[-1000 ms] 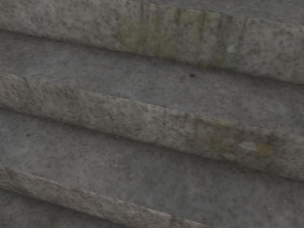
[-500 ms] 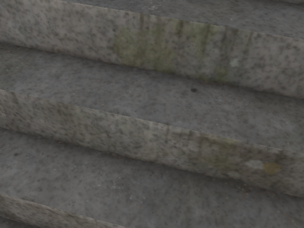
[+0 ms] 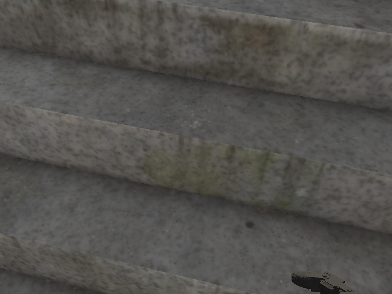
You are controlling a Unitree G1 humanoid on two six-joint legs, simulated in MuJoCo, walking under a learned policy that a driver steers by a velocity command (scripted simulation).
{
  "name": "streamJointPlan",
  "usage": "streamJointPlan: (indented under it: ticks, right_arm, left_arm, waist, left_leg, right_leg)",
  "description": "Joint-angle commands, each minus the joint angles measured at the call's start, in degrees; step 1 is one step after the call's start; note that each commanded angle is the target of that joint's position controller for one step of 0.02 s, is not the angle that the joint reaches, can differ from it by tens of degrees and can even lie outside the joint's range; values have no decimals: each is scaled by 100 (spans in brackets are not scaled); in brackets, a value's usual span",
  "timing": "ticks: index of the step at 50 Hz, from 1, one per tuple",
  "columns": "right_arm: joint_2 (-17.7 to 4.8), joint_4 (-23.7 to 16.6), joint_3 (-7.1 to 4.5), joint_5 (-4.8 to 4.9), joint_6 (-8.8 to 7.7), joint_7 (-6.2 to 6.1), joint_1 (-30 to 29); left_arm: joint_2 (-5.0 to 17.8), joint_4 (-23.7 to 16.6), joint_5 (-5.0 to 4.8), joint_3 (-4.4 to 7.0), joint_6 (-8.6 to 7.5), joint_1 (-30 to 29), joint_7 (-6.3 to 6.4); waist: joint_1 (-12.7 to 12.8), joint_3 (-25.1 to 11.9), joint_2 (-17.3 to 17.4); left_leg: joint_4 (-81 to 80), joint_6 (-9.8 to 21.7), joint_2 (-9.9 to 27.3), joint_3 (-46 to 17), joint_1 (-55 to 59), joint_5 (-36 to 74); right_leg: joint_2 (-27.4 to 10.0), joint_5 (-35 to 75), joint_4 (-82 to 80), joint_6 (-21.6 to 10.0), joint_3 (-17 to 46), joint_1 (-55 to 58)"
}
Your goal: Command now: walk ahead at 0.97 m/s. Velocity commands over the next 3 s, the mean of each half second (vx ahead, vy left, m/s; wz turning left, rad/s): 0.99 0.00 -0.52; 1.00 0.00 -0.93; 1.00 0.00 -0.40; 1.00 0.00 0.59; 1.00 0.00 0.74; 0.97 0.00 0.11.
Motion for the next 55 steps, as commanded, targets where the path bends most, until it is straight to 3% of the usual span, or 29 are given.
streamJointPlan:
  ticks: [1,5,8,10,12,13,14,15,16,17,19,20,22,25,30,32,34,35,36,38,39,40,41,42,44,46,51,54,55]
  right_arm:
    - [-160,-409,8,189,222,-158,-324]
    - [134,-1295,165,80,100,-93,-2129]
    - [193,-1979,315,-14,167,125,-3060]
    - [340,-1867,435,104,255,306,-2649]
    - [-209,-880,-4,227,312,173,34]
    - [-776,-846,-257,373,373,80,971]
    - [-1312,-621,-508,152,314,-37,1701]
    - [-2131,-338,-782,-148,200,-92,2199]
    - [-2197,-316,-868,38,247,-113,1877]
    - [-1893,-254,-851,171,258,-28,498]
    - [-924,574,-554,110,95,15,-265]
    - [-294,1058,-342,-46,54,80,-94]
    - [-31,1555,-218,-33,-118,55,66]
    - [-745,1803,-339,-47,-362,78,446]
    - [-1090,2048,-369,126,-486,58,1504]
    - [-1472,2094,-465,295,-403,-103,2055]
    - [-1928,1649,-507,707,-287,-304,1865]
    - [-2706,1367,-695,668,-284,-281,1351]
    - [-2884,1080,-761,745,-251,-81,719]
    - [-2325,672,-769,428,-194,321,462]
    - [-1151,63,-556,260,-196,600,-80]
    - [-684,-689,-408,-110,-214,669,-1094]
    - [-236,-1263,-225,-425,-250,597,-1315]
    - [-38,-1459,-54,-468,-354,513,-1245]
    - [59,-1243,179,-499,-469,239,-1114]
    - [-28,-1139,250,-460,-407,144,-1038]
    - [736,-1456,561,-450,-225,163,-2225]
    - [791,-2054,641,-359,-144,-4,-3803]
    - [834,-2245,678,-262,-60,-65,-4426]
  left_arm:
    - [432,-341,-112,46,-498,-323,39]
    - [347,-101,-6,146,-458,864,15]
    - [162,-145,-123,182,-370,1316,154]
    - [346,-525,-333,202,-307,666,176]
    - [1063,-770,-261,286,-517,548,43]
    - [1702,-850,-242,529,-681,393,-106]
    - [1589,-999,-381,625,-812,38,-326]
    - [698,-1725,-362,510,-781,-470,-481]
    - [251,-2182,73,508,-728,-1122,-477]
    - [-547,-2662,173,339,-628,-1294,-367]
    - [-808,-2821,240,106,-373,-1249,-178]
    - [-1057,-2821,191,-49,-200,-1011,-137]
    - [-1017,-2715,-42,-120,124,-713,-129]
    - [-650,-2905,-158,-76,379,-1352,-3]
    - [-431,-3419,-43,-139,712,-2937,66]
    - [-282,-3698,-195,-263,818,-3501,-33]
    - [105,-3121,-351,-147,899,-2352,-41]
    - [175,-2941,-265,-67,898,-698,88]
    - [700,-2574,-138,98,800,687,71]
    - [1317,-2686,-107,411,611,367,-133]
    - [1468,-2608,-185,504,616,-624,-63]
    - [1207,-3073,-272,503,543,-1396,-43]
    - [1094,-2908,-194,427,428,-1637,-11]
    - [981,-2276,-23,363,327,-857,90]
    - [577,-1456,-121,255,103,486,195]
    - [743,-1143,-27,326,17,903,176]
    - [392,-592,33,275,-290,2499,150]
    - [376,-618,-6,336,-350,2203,176]
    - [-4,-536,-56,289,-244,2086,216]
  waist:
    - [-79,1097,70]
    - [613,1304,-108]
    - [988,988,-85]
    - [778,403,-66]
    - [-228,-1446,-756]
    - [-888,-2105,-1184]
    - [-1239,-2528,-959]
    - [-1243,-2634,1095]
    - [-1189,-2495,1278]
    - [-390,-1649,700]
    - [535,156,180]
    - [982,362,255]
    - [1253,871,525]
    - [1206,1113,74]
    - [864,1014,-584]
    - [592,962,2]
    - [920,-218,60]
    - [1695,-914,1051]
    - [2114,-1776,1446]
    - [1724,-1656,1226]
    - [987,-916,-1026]
    - [948,-385,-365]
    - [650,-103,-202]
    - [521,208,239]
    - [658,958,948]
    - [618,263,1208]
    - [877,-450,-409]
    - [931,62,-214]
    - [1023,192,-8]
  left_leg:
    - [1120,-152,256,441,-1107,-532]
    - [1560,157,1023,813,-3415,-2438]
    - [-683,138,1368,1257,-2035,-2419]
    - [-3473,271,1183,2110,1775,-2115]
    - [-3789,134,157,2248,5070,-3116]
    - [-5144,17,-45,1841,5374,-3509]
    - [-5751,97,517,561,6357,-3718]
    - [-8069,242,2218,-2865,7067,-6341]
    - [-9877,-34,2670,-4988,6623,-7778]
    - [-9984,-221,2974,-4629,5686,-7305]
    - [-9004,-95,2848,-2009,3826,-5528]
    - [-8892,-275,2654,-951,3379,-4334]
    - [-9462,-537,2356,764,3258,-2641]
    - [-10445,-320,2649,1512,3771,-1553]
    - [-10910,-769,1477,3255,5252,-206]
    - [-11974,-593,1642,3503,5377,1959]
    - [-11078,-141,1585,3512,5380,7943]
    - [-9659,126,2232,3333,6409,11176]
    - [-8153,417,2445,3119,6941,12225]
    - [-5226,506,2307,2314,6340,8408]
    - [-2856,43,697,1969,3223,664]
    - [103,-246,-7,318,1651,-307]
    - [1501,-253,126,28,887,-103]
    - [2135,-265,166,136,191,-294]
    - [1085,-215,226,562,-527,-717]
    - [835,-316,187,875,-924,-1361]
    - [2631,-45,86,1200,-2553,-2897]
    - [787,-105,171,1722,-1731,-2666]
    - [-653,-113,226,1844,-537,-2280]
  right_leg:
    - [-1997,-801,-3666,-969,2686,-359]
    - [-2144,-675,-4194,-934,2605,2139]
    - [-1768,262,-5133,-937,2288,1867]
    - [-1423,2279,-6105,-1050,1470,279]
    - [-1540,9661,-3591,-1212,1106,869]
    - [-1681,10597,-2176,-1081,1388,1754]
    - [-1408,9817,-414,-783,1527,936]
    - [-182,5829,1985,-478,1758,-1308]
    - [242,3044,5074,-379,2417,-2480]
    - [-58,3146,6849,-132,2623,-3239]
    - [-430,3729,7627,-306,1691,-3830]
    - [-409,3672,8254,-419,1661,-3966]
    - [-354,3329,8290,-395,1682,-4326]
    - [-266,2437,9096,-429,1516,-4831]
    - [-109,1268,7062,-786,610,-5142]
    - [-238,485,4879,-723,-702,-4163]
    - [518,397,3643,-517,-1278,-1320]
    - [296,-392,3836,-602,-1120,-969]
    - [510,-1323,3547,-739,-601,-100]
    - [995,-1848,630,-929,1034,635]
    - [-52,-2798,-1601,-1693,4620,797]
    - [-488,-3213,-3144,-1858,7008,275]
    - [-578,-2522,-3430,-1515,6996,9]
    - [-595,-2240,-3514,-1171,6895,7]
    - [141,1732,-2369,-539,5001,1073]
    - [131,4200,-2073,-548,4092,2406]
    - [-291,5402,-1885,-847,4100,3432]
    - [-449,4842,-3478,-686,4029,2026]
    - [-423,5176,-4228,-709,3891,1192]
